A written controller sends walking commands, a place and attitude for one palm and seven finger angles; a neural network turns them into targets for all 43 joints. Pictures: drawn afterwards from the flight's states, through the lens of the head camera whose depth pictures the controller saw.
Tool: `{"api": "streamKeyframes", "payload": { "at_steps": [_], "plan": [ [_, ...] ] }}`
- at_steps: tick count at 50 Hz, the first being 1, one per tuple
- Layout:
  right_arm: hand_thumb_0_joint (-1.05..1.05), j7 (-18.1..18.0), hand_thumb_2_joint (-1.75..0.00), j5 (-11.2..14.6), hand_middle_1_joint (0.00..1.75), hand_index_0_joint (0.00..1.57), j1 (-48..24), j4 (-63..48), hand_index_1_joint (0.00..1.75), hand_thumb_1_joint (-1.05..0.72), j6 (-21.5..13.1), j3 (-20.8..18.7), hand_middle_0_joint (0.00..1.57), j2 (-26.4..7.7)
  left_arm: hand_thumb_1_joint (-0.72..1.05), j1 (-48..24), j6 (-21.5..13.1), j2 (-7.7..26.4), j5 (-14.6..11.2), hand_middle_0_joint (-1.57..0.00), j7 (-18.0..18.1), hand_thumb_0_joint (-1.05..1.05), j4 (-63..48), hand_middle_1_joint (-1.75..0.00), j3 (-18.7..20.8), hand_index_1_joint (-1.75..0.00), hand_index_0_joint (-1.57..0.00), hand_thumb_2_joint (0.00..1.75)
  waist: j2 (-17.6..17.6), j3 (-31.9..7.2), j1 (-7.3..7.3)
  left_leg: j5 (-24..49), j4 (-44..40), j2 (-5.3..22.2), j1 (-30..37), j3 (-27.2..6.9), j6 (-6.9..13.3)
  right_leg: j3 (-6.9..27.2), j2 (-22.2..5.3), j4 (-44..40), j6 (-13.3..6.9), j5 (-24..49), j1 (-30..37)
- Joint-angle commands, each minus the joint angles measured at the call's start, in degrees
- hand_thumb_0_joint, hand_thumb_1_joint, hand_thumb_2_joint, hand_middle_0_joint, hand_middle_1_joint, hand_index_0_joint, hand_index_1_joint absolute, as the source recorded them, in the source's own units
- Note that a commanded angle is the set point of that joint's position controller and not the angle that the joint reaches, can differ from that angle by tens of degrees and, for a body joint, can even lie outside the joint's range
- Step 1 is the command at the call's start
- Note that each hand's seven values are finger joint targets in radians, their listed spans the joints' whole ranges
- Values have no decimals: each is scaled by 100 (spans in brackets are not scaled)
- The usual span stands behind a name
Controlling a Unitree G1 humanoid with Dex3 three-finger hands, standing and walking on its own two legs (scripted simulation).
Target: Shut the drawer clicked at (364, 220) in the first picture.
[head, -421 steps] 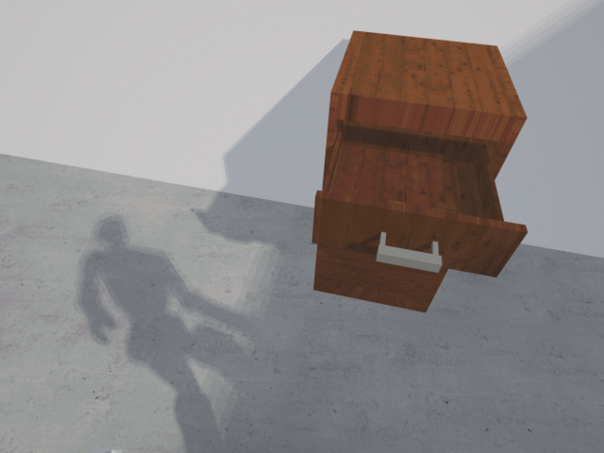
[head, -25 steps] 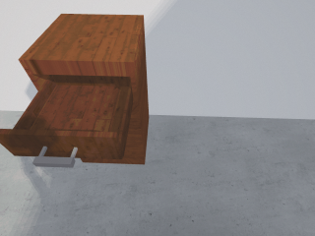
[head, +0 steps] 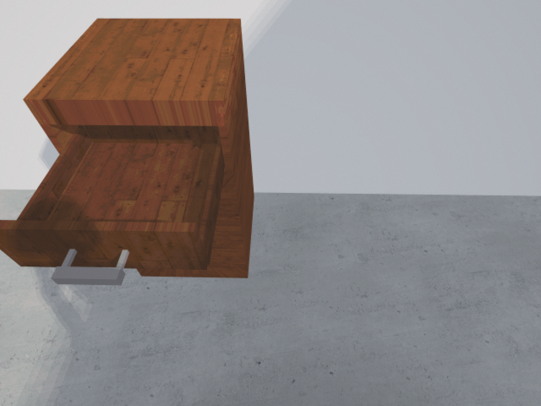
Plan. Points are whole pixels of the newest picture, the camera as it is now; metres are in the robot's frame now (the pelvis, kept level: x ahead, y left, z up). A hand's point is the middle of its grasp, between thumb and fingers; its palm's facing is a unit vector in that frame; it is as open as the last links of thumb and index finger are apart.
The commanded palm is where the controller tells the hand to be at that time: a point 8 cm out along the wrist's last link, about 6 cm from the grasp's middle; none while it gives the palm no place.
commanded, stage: look again from close up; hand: left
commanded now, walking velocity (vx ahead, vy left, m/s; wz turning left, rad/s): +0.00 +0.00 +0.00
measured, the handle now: (93, 265) +0.36 +0.36 -0.07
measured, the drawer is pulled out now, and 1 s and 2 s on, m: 0.30 0.30 0.30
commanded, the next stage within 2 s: shuffle to correct the standing spot in 0.42 s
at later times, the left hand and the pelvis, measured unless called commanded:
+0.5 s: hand out of the picture -0.02 +0.20 -0.18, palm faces +0.02 -0.98 -0.19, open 7.4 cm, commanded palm none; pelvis -0.02 +0.03 +0.00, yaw +0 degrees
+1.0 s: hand out of the picture +0.04 +0.23 -0.18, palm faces +0.02 -0.98 -0.19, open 7.4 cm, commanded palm none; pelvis +0.03 +0.06 +0.00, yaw -1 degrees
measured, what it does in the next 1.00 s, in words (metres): lifts its right foot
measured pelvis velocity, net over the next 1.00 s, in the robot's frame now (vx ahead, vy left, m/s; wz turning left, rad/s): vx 0.03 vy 0.06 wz -0.02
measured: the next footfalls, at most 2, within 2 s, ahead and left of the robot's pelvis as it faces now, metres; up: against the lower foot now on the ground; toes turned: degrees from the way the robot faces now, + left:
right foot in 1.14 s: +0.10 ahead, -0.04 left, +0.00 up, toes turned -8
left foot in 1.52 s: +0.13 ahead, +0.20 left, +0.00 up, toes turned +4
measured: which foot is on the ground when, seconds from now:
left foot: down 0.00-1.00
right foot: down 0.00-0.84, up 0.86-1.00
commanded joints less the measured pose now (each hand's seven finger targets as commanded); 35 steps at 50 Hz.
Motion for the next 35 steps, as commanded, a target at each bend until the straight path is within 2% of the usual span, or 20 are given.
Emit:
{"api": "streamKeyframes", "payload": {
  "at_steps": [1,2,3,5,6,8,11,13,14,17,19,25,27,29,31,33,35],
  "plan": [
    [0,38,-90,26,30,20,557,-317,30,-90,-195,-26,20,-204,90,285,7,802,-50,-20,64,0,-315,-30,144,-30,-20,90,-558,-604,-159,1073,-702,73,356,-74,118,566,-943,229,-167,2581,62],
    [0,13,-90,2,30,20,629,-316,30,-90,-219,-33,20,-364,90,303,52,679,-70,-20,55,0,-323,-30,127,-30,-20,90,-324,-502,-123,1576,-691,302,387,-248,207,533,-781,179,-86,1659,-199],
    [0,-6,-90,-19,30,20,598,-341,30,-90,-203,-38,20,-438,90,324,102,632,-65,-20,51,0,-359,-30,134,-30,-20,90,-205,-281,-64,1406,-743,397,213,-302,274,557,-670,21,-73,843,-362],
    [0,-8,-90,-33,30,20,481,-339,30,-90,-199,-7,20,-429,90,246,174,693,-41,-20,17,0,-332,-30,136,-30,-20,90,404,199,-1,1174,-1031,402,-155,-482,338,497,-547,51,-38,156,-463],
    [0,-11,-90,-24,30,20,392,-370,30,-90,-187,5,20,-425,90,272,186,721,-34,-20,-3,0,-322,-30,133,-30,-20,90,329,403,44,912,-1127,363,-318,-499,349,535,-534,-21,-36,75,-500],
    [0,-5,-90,-13,30,20,346,-414,30,-90,-176,14,20,-436,90,277,191,762,-40,-20,-41,0,-301,-30,110,-30,-20,90,-77,548,50,343,-1252,256,-419,-473,313,620,-576,-160,-38,-88,-596],
    [0,0,-90,-24,30,20,433,-389,30,-90,-178,19,20,-486,90,219,205,809,-42,-20,-67,0,-328,-30,110,-30,-20,90,-167,540,24,15,-1409,227,-402,-511,313,632,-583,-195,-27,-282,-649],
    [0,3,-90,-31,30,20,443,-371,30,-90,-184,14,20,-519,90,218,217,824,-34,-20,-78,0,-337,-30,116,-30,-20,90,-104,519,32,-200,-1546,246,-422,-565,326,599,-577,-157,-16,-277,-630],
    [0,1,-90,-33,30,20,462,-357,30,-90,-201,16,20,-536,90,219,220,826,-31,-20,-82,0,-340,-30,109,-30,-20,90,-9,473,47,-132,-1609,281,-410,-608,347,549,-576,-107,-1,-163,-561],
    [0,2,-90,-27,30,20,452,-347,30,-90,-209,17,20,-580,90,254,223,830,-31,-20,-97,0,-336,-30,107,-30,-20,90,-24,307,74,-303,-1722,314,-400,-671,370,521,-582,-59,18,-87,-442],
    [0,3,-90,-21,30,20,451,-331,30,-90,-212,14,20,-565,90,264,215,821,-25,-20,-100,0,-325,-30,103,-30,-20,90,-186,297,75,-208,-1689,300,-373,-642,371,539,-602,-93,19,-36,-423],
    [0,7,-90,-1,30,20,507,-189,30,-90,-228,37,20,-498,90,333,185,808,-41,-20,-99,0,-250,-30,87,-30,-20,90,-269,100,56,319,-1444,223,-115,-472,344,628,-707,-168,14,132,-443],
    [0,10,-90,-1,30,20,556,-145,30,-90,-210,38,20,-469,90,366,174,807,-38,-20,-95,0,-223,-30,92,-30,-20,90,-254,94,51,220,-1364,173,-93,-385,330,695,-746,-198,-19,-64,-461],
    [0,34,-90,-13,30,20,565,-146,30,-90,-173,21,20,-483,90,410,176,891,-14,-20,-95,0,-226,-30,132,-30,-20,90,-311,87,60,-37,-1170,68,-165,-279,319,797,-822,-216,-94,-532,-471],
    [0,59,-90,-29,30,20,527,-192,30,-90,-131,13,20,-446,90,465,187,977,-11,-20,-96,0,-223,-30,178,-30,-20,90,-445,271,82,-306,-910,-69,-388,-115,275,1045,-1002,-385,-208,-1023,-582],
    [0,83,-90,-41,30,20,472,-253,30,-90,-95,3,20,-368,90,548,199,1091,-14,-20,-95,0,-237,-30,244,-30,-20,90,-746,433,121,-405,-482,-244,-673,107,202,1436,-1298,-661,-371,-1391,-598],
    [0,97,-90,-53,30,20,442,-317,30,-90,-75,-13,20,-330,90,619,208,1195,-3,-20,-68,0,-260,-30,316,-30,-20,90,-1053,494,128,-351,-21,-269,-847,280,159,1794,-1649,-864,-543,-1326,-564]
  ]
}}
